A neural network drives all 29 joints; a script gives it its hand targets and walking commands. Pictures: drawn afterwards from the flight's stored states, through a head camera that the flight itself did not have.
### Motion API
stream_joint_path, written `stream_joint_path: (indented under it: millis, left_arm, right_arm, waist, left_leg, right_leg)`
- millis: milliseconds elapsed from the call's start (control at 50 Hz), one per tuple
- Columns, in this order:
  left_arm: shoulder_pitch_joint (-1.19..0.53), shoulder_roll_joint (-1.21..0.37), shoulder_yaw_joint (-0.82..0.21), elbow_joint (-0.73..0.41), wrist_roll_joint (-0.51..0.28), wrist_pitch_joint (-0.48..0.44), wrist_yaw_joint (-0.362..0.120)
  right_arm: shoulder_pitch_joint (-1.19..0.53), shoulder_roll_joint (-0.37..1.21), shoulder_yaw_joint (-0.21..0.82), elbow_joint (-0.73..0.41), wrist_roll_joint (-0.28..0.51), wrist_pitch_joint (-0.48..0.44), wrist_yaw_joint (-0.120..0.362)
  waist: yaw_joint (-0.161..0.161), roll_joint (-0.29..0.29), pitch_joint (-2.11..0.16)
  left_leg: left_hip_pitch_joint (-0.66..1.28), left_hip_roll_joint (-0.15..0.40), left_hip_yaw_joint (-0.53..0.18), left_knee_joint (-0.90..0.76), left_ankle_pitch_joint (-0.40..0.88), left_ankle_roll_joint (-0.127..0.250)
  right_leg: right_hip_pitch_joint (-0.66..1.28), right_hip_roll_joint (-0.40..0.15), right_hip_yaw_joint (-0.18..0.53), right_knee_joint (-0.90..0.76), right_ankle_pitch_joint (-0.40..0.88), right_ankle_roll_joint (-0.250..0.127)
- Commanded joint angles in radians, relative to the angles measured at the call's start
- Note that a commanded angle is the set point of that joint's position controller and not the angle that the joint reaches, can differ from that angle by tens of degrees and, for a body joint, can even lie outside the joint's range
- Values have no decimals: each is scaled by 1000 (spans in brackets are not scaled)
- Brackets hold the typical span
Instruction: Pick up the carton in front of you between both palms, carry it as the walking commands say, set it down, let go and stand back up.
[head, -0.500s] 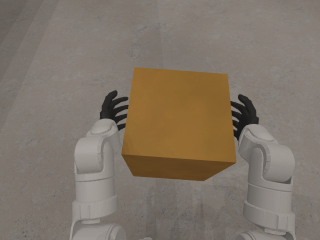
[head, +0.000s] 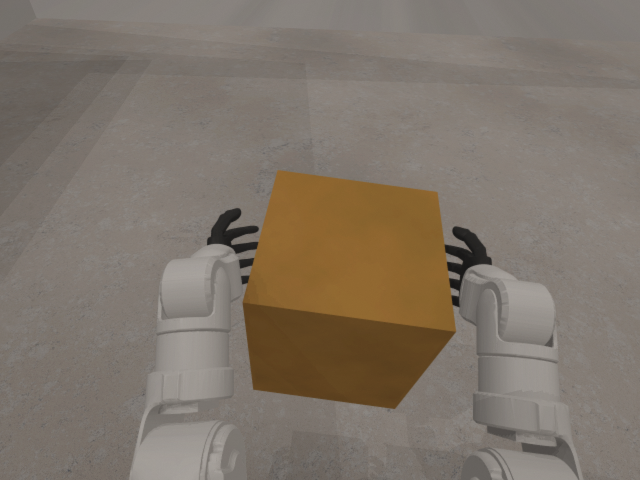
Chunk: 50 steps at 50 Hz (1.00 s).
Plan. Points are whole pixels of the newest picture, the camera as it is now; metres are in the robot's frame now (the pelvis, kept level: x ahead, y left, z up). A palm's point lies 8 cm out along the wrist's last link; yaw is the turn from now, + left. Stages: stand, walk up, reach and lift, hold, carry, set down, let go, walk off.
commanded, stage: carry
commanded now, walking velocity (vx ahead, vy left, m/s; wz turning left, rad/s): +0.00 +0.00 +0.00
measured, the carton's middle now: (339, 296) +0.36 +0.02 +0.04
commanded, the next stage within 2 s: none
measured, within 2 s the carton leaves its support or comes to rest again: neither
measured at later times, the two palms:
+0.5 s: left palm (252, 279) +0.31 +0.13 +0.13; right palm (520, 297) +0.31 -0.17 +0.14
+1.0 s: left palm (260, 229) +0.41 +0.14 +0.12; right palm (488, 253) +0.39 -0.16 +0.12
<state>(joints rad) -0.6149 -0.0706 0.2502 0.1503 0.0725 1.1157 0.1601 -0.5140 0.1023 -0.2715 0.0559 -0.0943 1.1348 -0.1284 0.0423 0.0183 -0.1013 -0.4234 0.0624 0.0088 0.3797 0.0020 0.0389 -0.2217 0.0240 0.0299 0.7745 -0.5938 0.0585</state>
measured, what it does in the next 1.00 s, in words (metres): lifts its right foot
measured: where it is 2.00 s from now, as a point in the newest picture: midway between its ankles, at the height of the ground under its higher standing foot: (351, 407)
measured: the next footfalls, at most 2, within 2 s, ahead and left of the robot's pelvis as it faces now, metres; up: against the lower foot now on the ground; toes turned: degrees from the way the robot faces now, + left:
right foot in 1.26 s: +0.31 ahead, -0.17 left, +0.00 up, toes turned -7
left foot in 1.76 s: +0.61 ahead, +0.01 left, +0.00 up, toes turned +7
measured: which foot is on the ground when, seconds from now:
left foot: down 0.00-1.00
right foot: down 0.00-0.88, up 0.90-1.00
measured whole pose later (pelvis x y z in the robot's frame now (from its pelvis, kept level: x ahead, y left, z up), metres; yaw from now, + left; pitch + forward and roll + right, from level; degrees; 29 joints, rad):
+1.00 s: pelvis +0.06 -0.02 -0.01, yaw -2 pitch +4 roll -2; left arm -0.60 -0.02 0.26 0.16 0.03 1.13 0.15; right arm -0.57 0.11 -0.24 0.11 -0.10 1.13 -0.14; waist 0.00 0.01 -0.14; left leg -0.39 0.04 0.10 0.57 -0.26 0.05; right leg -0.48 -0.01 -0.03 1.18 -0.59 -0.01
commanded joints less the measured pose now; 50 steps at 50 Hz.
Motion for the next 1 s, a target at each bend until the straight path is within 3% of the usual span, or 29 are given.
stream_joint_path:
  millis: [0, 40, 80, 100, 140, 180, 220, 280, 320, 360, 400, 440, 500, 560, 600, 640, 660, 680, 720, 740, 760, 780, 800, 820, 840, 860, 880, 920, 980]
  left_arm:
    - [-547, -1024, -624, -16, -300, -7, -120]
    - [-582, -1013, -620, -68, -315, -9, -115]
    - [-565, -988, -609, -39, -295, -7, -107]
    - [-575, -965, -594, -46, -285, -6, -110]
    - [-595, -915, -563, -43, -252, 3, -107]
    - [-605, -906, -555, -21, -234, 11, -96]
    - [-578, -912, -539, -10, -225, 17, -100]
    - [-603, -952, -547, -30, -251, 11, -101]
    - [-579, -956, -542, -3, -255, 9, -109]
    - [-600, -906, -513, 9, -241, 12, -108]
    - [-576, -871, -507, 23, -200, 23, -101]
    - [-606, -901, -518, 5, -228, 17, -99]
    - [-630, -967, -544, 0, -275, 8, -105]
    - [-639, -941, -553, -30, -263, 3, -98]
    - [-634, -970, -551, -27, -274, 3, -99]
    - [-593, -946, -573, -84, -273, 13, -96]
    - [-605, -960, -583, -53, -256, 14, -101]
    - [-572, -960, -569, -70, -275, 11, -105]
    - [-626, -879, -557, -112, -256, 2, -97]
    - [-674, -911, -589, -131, -247, 1, -91]
    - [-676, -899, -586, -118, -272, 4, -96]
    - [-672, -898, -600, -109, -282, 6, -101]
    - [-664, -906, -624, -102, -323, 8, -110]
    - [-651, -923, -629, -86, -341, 1, -116]
    - [-601, -891, -591, -23, -292, 6, -111]
    - [-587, -878, -573, -41, -307, 5, -104]
    - [-632, -889, -575, -32, -307, 7, -102]
    - [-617, -965, -580, -58, -332, -7, -104]
    - [-592, -967, -550, -74, -286, -19, -99]
  right_arm:
    - [-732, 811, 589, -118, 287, -41, 90]
    - [-771, 841, 599, -99, 317, -32, 94]
    - [-695, 798, 568, -39, 279, -21, 92]
    - [-723, 818, 579, -72, 292, -30, 92]
    - [-688, 800, 560, -11, 280, -19, 91]
    - [-681, 771, 537, 50, 268, -20, 89]
    - [-751, 803, 556, 6, 284, -17, 88]
    - [-766, 846, 552, -1, 305, -17, 81]
    - [-800, 833, 558, -47, 291, -24, 75]
    - [-735, 820, 536, 32, 278, -16, 65]
    - [-658, 789, 490, 95, 215, -7, 55]
    - [-718, 819, 497, 79, 242, -15, 62]
    - [-762, 814, 520, -5, 266, -21, 64]
    - [-793, 848, 546, -24, 279, -22, 67]
    - [-792, 807, 547, -24, 279, -21, 63]
    - [-692, 839, 531, -6, 288, -14, 72]
    - [-761, 821, 545, -42, 253, -18, 67]
    - [-767, 835, 551, -55, 278, -17, 67]
    - [-718, 834, 532, 23, 254, -4, 72]
    - [-713, 855, 534, 65, 258, -1, 77]
    - [-723, 812, 529, 15, 245, -17, 74]
    - [-711, 789, 521, 42, 245, -11, 65]
    - [-630, 753, 484, 52, 198, -11, 53]
    - [-654, 774, 511, 21, 230, -22, 47]
    - [-665, 746, 501, 48, 193, -19, 33]
    - [-617, 740, 487, 59, 206, -10, 29]
    - [-658, 767, 498, 39, 205, -10, 28]
    - [-736, 846, 574, -86, 267, -25, 42]
    - [-803, 902, 648, -90, 341, -34, 68]
  waist:
    - [-26, 195, -379]
    - [-33, 134, -359]
    - [-38, -44, -311]
    - [-37, -64, -339]
    - [-57, 54, -284]
    - [-22, 181, -249]
    - [-28, 101, -268]
    - [-17, -54, -214]
    - [-23, -7, -240]
    - [-36, -55, -273]
    - [-28, 75, -307]
    - [-19, 6, -269]
    - [-44, 88, -253]
    - [-40, -4, -269]
    - [-34, 46, -284]
    - [-18, 228, -301]
    - [21, 240, -254]
    - [34, 146, -300]
    - [39, -179, -170]
    - [21, -173, -140]
    - [8, -146, -80]
    - [16, -116, -100]
    - [-44, -31, -235]
    - [-69, -5, -288]
    - [-103, 199, -342]
    - [-120, 232, -335]
    - [-111, 209, -301]
    - [-109, 55, -320]
    - [-48, 72, -337]
  left_leg:
    - [424, 126, -136, -154, -251, -126]
    - [370, 122, -86, -41, -130, -49]
    - [334, 88, -39, 42, 79, -48]
    - [347, 86, -27, 63, 85, -44]
    - [379, 114, -87, -14, -107, -112]
    - [296, 112, -109, -73, -311, -87]
    - [262, 110, -107, -83, -321, -78]
    - [247, 46, 13, 44, -170, -107]
    - [344, 83, -8, 80, 64, -86]
    - [360, 98, -28, 87, 124, -62]
    - [383, 109, -49, 101, 171, -49]
    - [299, 110, -38, 91, 211, -30]
    - [323, 113, -63, 14, -139, -60]
    - [297, 93, -56, 18, -146, -75]
    - [330, 84, -46, 3, -450, -98]
    - [313, 80, -72, -121, -574, -153]
    - [230, 47, -24, -165, -554, -179]
    - [227, 29, 31, -105, -480, -181]
    - [139, -54, 151, 224, -252, -151]
    - [87, -43, 116, 280, -270, -94]
    - [45, -23, 84, 304, -271, -89]
    - [123, -37, 107, 122, -315, -56]
    - [318, -21, 92, 92, -226, -59]
    - [502, 81, -39, 107, -215, -5]
    - [651, 227, -310, 85, -230, 94]
    - [733, 316, -499, -11, -301, 150]
    - [680, 314, -546, -34, -293, 194]
    - [542, 264, -406, -31, -224, 177]
    - [397, 225, -282, -64, -285, 141]
  right_leg:
    - [-153, 6, -48, -69, 38, -64]
    - [-144, -56, 25, -165, 184, -67]
    - [-147, -90, 56, -130, 246, -86]
    - [-152, -75, 50, -121, 267, -78]
    - [-212, -22, 17, -94, 80, -78]
    - [-189, -4, 1, -77, 49, -100]
    - [-135, -12, -5, -131, 100, -109]
    - [-247, -94, 125, -247, 74, -125]
    - [-272, -77, 90, -141, 190, -114]
    - [-230, -45, 42, -78, 180, -81]
    - [-213, -47, 41, -60, 172, -76]
    - [-209, -60, 50, -70, 221, -91]
    - [-274, -37, 62, -95, 60, -113]
    - [-221, -54, 74, -133, 75, -131]
    - [-275, -11, 34, -75, -126, -130]
    - [-202, 47, -72, -30, -125, -142]
    - [-128, 63, -115, -93, -119, -157]
    - [-35, 29, -48, -224, -156, -177]
    - [-119, -123, 245, -372, -173, -230]
    - [-148, -181, 319, -290, -82, -283]
    - [-213, -195, 343, -300, -98, -297]
    - [-186, -153, 223, -223, 44, -234]
    - [-167, -99, 98, -55, 149, -155]
    - [-314, -67, 1, 126, 168, -104]
    - [-495, -11, -73, 339, 13, -65]
    - [-665, 13, -84, 456, -69, -42]
    - [-693, -19, -44, 499, -4, -75]
    - [-616, -69, -36, 446, 32, -77]
    - [-522, -101, -57, 401, 178, -81]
